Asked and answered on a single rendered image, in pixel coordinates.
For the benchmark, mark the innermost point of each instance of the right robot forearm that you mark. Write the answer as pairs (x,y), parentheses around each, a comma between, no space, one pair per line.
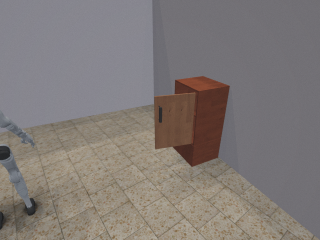
(16,129)

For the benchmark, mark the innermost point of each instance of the cupboard door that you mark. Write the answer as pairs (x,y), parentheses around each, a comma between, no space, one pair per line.
(176,127)

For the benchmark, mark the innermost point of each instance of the right robot foot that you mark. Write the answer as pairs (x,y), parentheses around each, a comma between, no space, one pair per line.
(31,210)

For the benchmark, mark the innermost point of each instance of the right robot shin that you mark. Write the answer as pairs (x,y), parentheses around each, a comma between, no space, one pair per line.
(22,190)

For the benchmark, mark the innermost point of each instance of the handle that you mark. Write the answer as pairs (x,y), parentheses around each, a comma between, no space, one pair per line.
(160,114)

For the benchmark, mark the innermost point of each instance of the right robot upper arm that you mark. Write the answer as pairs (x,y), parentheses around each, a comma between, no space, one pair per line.
(3,121)

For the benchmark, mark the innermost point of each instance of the robot right hand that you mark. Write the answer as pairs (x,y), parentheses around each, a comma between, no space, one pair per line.
(27,139)

